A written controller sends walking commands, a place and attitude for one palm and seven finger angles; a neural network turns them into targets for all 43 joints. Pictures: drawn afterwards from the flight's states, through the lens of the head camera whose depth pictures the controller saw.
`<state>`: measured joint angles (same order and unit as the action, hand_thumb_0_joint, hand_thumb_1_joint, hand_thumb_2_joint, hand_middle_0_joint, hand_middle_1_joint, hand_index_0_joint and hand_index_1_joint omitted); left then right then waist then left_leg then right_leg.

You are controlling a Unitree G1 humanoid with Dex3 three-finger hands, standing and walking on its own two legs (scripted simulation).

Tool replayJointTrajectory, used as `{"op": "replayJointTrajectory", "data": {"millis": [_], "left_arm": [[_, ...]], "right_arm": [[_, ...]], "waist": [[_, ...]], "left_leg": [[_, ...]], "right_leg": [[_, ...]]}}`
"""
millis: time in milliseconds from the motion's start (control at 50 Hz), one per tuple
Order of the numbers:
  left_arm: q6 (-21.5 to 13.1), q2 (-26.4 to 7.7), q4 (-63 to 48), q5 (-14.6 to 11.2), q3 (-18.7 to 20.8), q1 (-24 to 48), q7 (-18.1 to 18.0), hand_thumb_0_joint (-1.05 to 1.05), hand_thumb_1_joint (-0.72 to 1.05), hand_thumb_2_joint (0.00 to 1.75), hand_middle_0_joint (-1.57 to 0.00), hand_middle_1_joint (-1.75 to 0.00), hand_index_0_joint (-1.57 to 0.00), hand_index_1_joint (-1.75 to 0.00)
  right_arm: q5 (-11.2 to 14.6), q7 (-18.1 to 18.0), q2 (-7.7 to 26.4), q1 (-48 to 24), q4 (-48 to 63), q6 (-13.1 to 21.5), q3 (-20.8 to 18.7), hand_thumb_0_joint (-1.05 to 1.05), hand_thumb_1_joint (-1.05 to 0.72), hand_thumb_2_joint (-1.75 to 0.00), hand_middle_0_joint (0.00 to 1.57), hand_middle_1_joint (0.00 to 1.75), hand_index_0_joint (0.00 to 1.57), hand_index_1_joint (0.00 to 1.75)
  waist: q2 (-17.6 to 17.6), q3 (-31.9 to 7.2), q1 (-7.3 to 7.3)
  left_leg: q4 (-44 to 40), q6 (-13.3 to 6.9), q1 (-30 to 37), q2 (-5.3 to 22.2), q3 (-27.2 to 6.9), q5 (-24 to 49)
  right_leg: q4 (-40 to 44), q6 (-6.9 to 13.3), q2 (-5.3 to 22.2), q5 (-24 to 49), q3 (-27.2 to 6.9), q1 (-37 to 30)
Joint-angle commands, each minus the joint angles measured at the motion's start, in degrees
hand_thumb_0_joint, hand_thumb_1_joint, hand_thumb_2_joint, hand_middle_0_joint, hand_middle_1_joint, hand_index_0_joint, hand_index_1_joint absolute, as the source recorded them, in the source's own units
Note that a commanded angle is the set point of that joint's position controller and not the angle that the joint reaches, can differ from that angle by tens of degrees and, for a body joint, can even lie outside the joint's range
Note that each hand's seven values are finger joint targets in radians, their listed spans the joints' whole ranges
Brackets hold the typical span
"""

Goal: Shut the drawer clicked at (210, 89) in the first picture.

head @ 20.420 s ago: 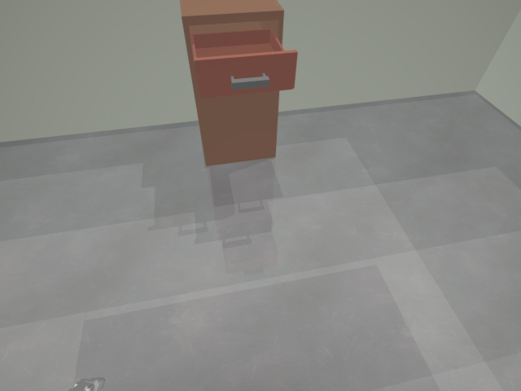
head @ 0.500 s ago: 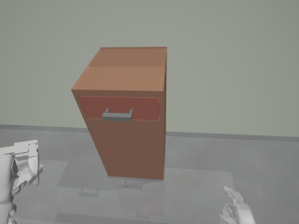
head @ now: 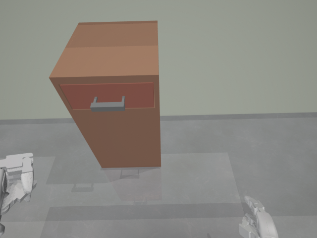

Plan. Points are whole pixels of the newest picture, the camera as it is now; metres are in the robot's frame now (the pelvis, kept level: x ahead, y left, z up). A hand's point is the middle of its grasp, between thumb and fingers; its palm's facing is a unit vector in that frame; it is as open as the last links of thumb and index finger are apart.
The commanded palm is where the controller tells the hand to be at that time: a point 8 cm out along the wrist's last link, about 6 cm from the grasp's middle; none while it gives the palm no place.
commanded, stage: step back with the hand held close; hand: left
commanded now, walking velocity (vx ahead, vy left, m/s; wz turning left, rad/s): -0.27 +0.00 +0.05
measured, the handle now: (108, 102) +0.61 +0.24 -0.09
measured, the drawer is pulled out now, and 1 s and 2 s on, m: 0.00 0.00 0.00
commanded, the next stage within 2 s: stop stepping back and stand still in 1.10 s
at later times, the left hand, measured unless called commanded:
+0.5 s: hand out of the picture +0.11 +0.25 +0.16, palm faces +0.41 -0.80 -0.44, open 3.2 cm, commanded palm +0.04 +0.30 +0.17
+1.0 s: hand out of the picture +0.04 +0.26 +0.17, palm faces +0.44 -0.77 -0.46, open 3.2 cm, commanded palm -0.03 +0.29 +0.17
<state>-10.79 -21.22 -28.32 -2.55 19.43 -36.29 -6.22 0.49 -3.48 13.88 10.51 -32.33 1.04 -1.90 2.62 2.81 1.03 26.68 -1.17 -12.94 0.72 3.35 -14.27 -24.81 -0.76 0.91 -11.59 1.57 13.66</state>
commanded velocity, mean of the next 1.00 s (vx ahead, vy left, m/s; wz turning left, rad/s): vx -0.35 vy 0.00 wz -0.02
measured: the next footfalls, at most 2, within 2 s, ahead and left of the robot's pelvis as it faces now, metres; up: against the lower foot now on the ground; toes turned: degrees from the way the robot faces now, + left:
right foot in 1.18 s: -0.23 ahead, -0.13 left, +0.00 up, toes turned -3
left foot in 1.36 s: -0.21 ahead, +0.09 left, +0.00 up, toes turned +3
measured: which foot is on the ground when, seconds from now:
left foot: down 0.00-1.00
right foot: down 0.00-0.86, up 0.88-1.00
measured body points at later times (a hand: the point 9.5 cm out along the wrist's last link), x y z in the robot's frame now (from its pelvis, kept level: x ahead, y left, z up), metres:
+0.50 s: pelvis -0.08 +0.01 -0.01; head -0.06 +0.02 +0.44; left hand +0.08 +0.29 +0.18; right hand +0.10 -0.22 -0.09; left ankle +0.00 +0.10 -0.74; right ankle +0.01 -0.12 -0.74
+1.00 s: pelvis -0.14 +0.00 -0.01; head -0.11 +0.04 +0.43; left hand +0.01 +0.30 +0.19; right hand +0.04 -0.22 -0.09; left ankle -0.06 +0.11 -0.74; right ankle -0.15 -0.13 -0.68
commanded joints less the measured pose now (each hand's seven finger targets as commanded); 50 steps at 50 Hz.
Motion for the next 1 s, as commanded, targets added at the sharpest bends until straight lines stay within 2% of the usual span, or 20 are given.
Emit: {"op": "replayJointTrajectory", "data": {"millis": [0,80,220,320,360,420,520,600,660,700,720,760,800,820,840,860,880,900,940,980], "left_arm": [[-4.12,-10.82,-16.48,-0.61,10.1,-2.17,-2.38,0.0,0.9,0.9,-1.4,-1.6,-1.4,-1.6],[-4.1,-9.68,-15.32,-0.52,9.37,-2.08,-2.58,0.0,0.9,0.9,-1.4,-1.6,-1.4,-1.6],[-5.21,-7.71,-12.18,0.44,8.14,1.13,-2.86,0.0,0.9,0.9,-1.4,-1.6,-1.4,-1.6],[-6.52,-8.43,-15.72,1.28,7.52,4.59,-3.29,0.0,0.9,0.9,-1.4,-1.6,-1.4,-1.6],[-6.89,-9.7,-17.47,1.36,8.38,4.96,-3.76,0.0,0.9,0.9,-1.4,-1.6,-1.4,-1.6],[-7.17,-9.12,-17.43,1.44,8.26,4.43,-4.34,0.0,0.9,0.9,-1.4,-1.6,-1.4,-1.6],[-8.55,-9.91,-17.3,1.74,10.99,1.72,-4.25,0.0,0.9,0.9,-1.4,-1.6,-1.4,-1.6],[-9.53,-10.07,-15.43,3.19,12.84,1.87,-3.58,0.0,0.9,0.9,-1.4,-1.6,-1.4,-1.6],[-9.85,-10.47,-16.56,2.57,12.48,2.82,-2.98,0.0,0.9,0.9,-1.4,-1.6,-1.4,-1.6],[-9.45,-10.91,-16.64,1.23,11.44,3.37,-3.25,0.0,0.9,0.9,-1.4,-1.6,-1.4,-1.6],[-9.11,-10.35,-17.35,0.69,9.91,4.01,-3.57,0.0,0.9,0.9,-1.4,-1.6,-1.4,-1.6],[-9.12,-10.47,-17.75,0.7,9.77,4.59,-4.19,0.0,0.9,0.9,-1.4,-1.6,-1.4,-1.6],[-9.12,-10.88,-18.04,0.64,10.34,2.88,-4.35,0.0,0.9,0.9,-1.4,-1.6,-1.4,-1.6],[-9.52,-10.81,-19.07,0.52,10.59,2.49,-4.32,0.0,0.9,0.9,-1.4,-1.6,-1.4,-1.6],[-10.0,-10.23,-20.46,0.97,10.68,2.42,-4.45,0.0,0.9,0.9,-1.4,-1.6,-1.4,-1.6],[-9.98,-10.34,-20.56,1.94,11.36,3.68,-4.56,0.0,0.9,0.9,-1.4,-1.6,-1.4,-1.6],[-9.94,-11.56,-20.15,1.96,12.86,3.93,-4.5,0.0,0.9,0.9,-1.4,-1.6,-1.4,-1.6],[-10.51,-11.75,-21.95,1.35,13.15,4.02,-4.34,0.0,0.9,0.9,-1.4,-1.6,-1.4,-1.6],[-9.98,-10.74,-22.53,0.39,12.77,2.37,-4.24,0.0,0.9,0.9,-1.4,-1.6,-1.4,-1.6],[-9.46,-8.51,-22.36,-0.2,9.95,0.73,-3.95,0.0,0.9,0.9,-1.4,-1.6,-1.4,-1.6]], "right_arm": [[-0.06,-0.91,5.18,-5.48,10.84,2.78,-1.77,0.0,-0.9,-0.9,0.2,0.3,0.2,0.3],[-0.16,-1.12,5.23,-4.8,10.33,3.27,-1.83,0.0,-0.9,-0.9,0.2,0.3,0.2,0.3],[0.29,-1.06,5.69,-4.07,10.27,4.81,-1.56,0.0,-0.9,-0.9,0.2,0.3,0.2,0.3],[-0.24,-1.07,6.0,-2.97,10.22,6.33,-1.52,0.0,-0.9,-0.9,0.2,0.3,0.2,0.3],[-0.67,-1.24,6.26,-2.9,9.93,6.81,-1.55,0.0,-0.9,-0.9,0.2,0.3,0.2,0.3],[-0.78,-1.31,5.98,-2.75,9.71,7.28,-1.05,0.0,-0.9,-0.9,0.2,0.3,0.2,0.3],[-0.35,-1.17,6.05,-3.36,9.83,7.81,-1.55,0.0,-0.9,-0.9,0.2,0.3,0.2,0.3],[-0.26,-0.97,6.38,-4.1,10.06,8.36,-2.25,0.0,-0.9,-0.9,0.2,0.3,0.2,0.3],[-0.3,-0.61,5.83,-2.46,9.5,8.31,-3.0,0.0,-0.9,-0.9,0.2,0.3,0.2,0.3],[-0.77,0.22,4.65,-1.84,7.56,7.7,-2.95,0.0,-0.9,-0.9,0.2,0.3,0.2,0.3],[-0.75,0.68,4.03,-1.57,6.71,7.05,-2.94,0.0,-0.9,-0.9,0.2,0.3,0.2,0.3],[-1.05,0.83,3.63,-2.02,6.12,6.39,-2.64,0.0,-0.9,-0.9,0.2,0.3,0.2,0.3],[-0.79,0.37,3.52,-2.6,5.95,5.8,-2.22,0.0,-0.9,-0.9,0.2,0.3,0.2,0.3],[-0.8,-0.1,4.59,-3.28,6.24,5.8,-2.26,0.0,-0.9,-0.9,0.2,0.3,0.2,0.3],[-0.97,-0.62,5.95,-3.89,7.16,6.35,-2.22,0.0,-0.9,-0.9,0.2,0.3,0.2,0.3],[-1.59,-1.05,5.41,-4.69,7.41,7.26,-2.52,0.0,-0.9,-0.9,0.2,0.3,0.2,0.3],[-2.1,-0.92,3.9,-2.91,6.31,8.16,-2.68,0.0,-0.9,-0.9,0.2,0.3,0.2,0.3],[-1.9,-0.61,4.12,-2.21,5.92,8.81,-3.26,0.0,-0.9,-0.9,0.2,0.3,0.2,0.3],[-1.76,0.05,4.55,-2.1,5.74,9.68,-3.63,0.0,-0.9,-0.9,0.2,0.3,0.2,0.3],[-1.86,0.77,4.12,-2.09,4.52,10.07,-3.1,0.0,-0.9,-0.9,0.2,0.3,0.2,0.3]], "waist": [[1.18,-14.39,-1.86],[2.63,-11.21,-1.51],[0.96,-4.56,-0.7],[-3.39,-3.34,-0.13],[-1.75,-3.98,-0.03],[1.36,-4.12,-0.09],[5.94,-7.59,-0.67],[7.4,-5.49,-0.87],[-4.67,-5.12,0.09],[-11.78,-6.05,0.3],[-14.49,-7.36,0.5],[-13.66,-9.13,1.01],[-10.3,-7.4,0.95],[-2.38,-5.93,0.87],[10.12,-5.45,0.86],[16.25,-6.47,0.51],[13.23,-9.05,0.83],[9.63,-10.12,0.63],[6.02,-9.83,-0.22],[6.86,-10.81,-0.6]], "left_leg": [[-2.9,-0.87,-0.66,4.16,-4.44,23.47],[-4.82,-1.22,-5.92,4.98,-5.54,16.41],[-9.27,-3.29,-23.28,6.16,-7.92,-13.87],[-3.1,-2.86,-19.99,3.44,-7.43,-18.9],[-2.59,-2.5,-17.54,3.16,-7.89,-18.49],[-5.52,-2.72,-18.95,4.3,-9.26,-19.17],[-10.9,-4.73,-28.99,8.25,-13.04,-19.79],[-11.25,-6.86,-41.89,10.49,-14.03,-29.82],[2.18,-3.85,-30.89,3.99,-8.98,-24.72],[15.88,-0.21,-15.94,-0.6,-4.99,-15.45],[21.89,0.99,-9.07,-1.69,-4.14,-10.86],[22.57,0.88,-4.6,-1.78,-4.01,-8.89],[8.28,-0.25,-2.19,-0.11,-5.63,-7.99],[-1.29,-2.23,-6.05,3.35,-10.56,-10.99],[-10.84,-5.78,-16.07,11.83,-20.04,-13.39],[-15.59,-9.1,-23.3,19.79,-28.19,-11.14],[-16.97,-10.23,-22.69,21.67,-26.94,-12.02],[-15.8,-10.54,-21.28,21.9,-24.43,-11.97],[-9.99,-9.54,-13.47,18.48,-18.13,-0.37],[-7.24,-7.11,-5.8,15.91,-13.94,8.94]], "right_leg": [[-3.28,0.14,2.13,23.77,-1.52,-10.05],[-4.63,-0.02,1.22,17.83,-1.6,-9.27],[-6.94,-0.05,0.73,5.84,-3.64,-11.99],[1.78,1.25,2.86,-9.18,-8.13,-2.73],[3.39,1.75,3.11,-12.9,-8.45,0.03],[0.8,1.01,1.44,-12.51,-6.13,-0.96],[-12.09,-0.13,-2.51,3.8,-3.9,-13.95],[-18.76,-0.67,-4.03,4.43,-5.75,-21.02],[-5.86,2.41,1.59,-0.44,-15.62,-6.62],[6.29,7.13,10.74,-11.02,-24.01,9.91],[10.11,9.13,14.25,-13.12,-24.49,14.98],[9.96,9.26,14.25,-8.61,-20.96,16.58],[4.9,5.43,9.02,-8.57,-14.29,17.55],[-2.36,2.96,3.61,-10.51,-10.67,16.26],[-17.49,0.47,-2.74,-7.43,-5.34,8.79],[-32.28,-0.92,-5.79,-8.71,-3.18,3.1],[-44.05,-0.42,-5.8,-13.05,-6.12,4.28],[-47.02,-0.34,-5.69,-13.82,-7.6,4.79],[-40.39,-0.23,-4.46,-15.97,-5.97,8.98],[-27.92,-0.14,-3.34,-18.79,-2.41,9.26]]}}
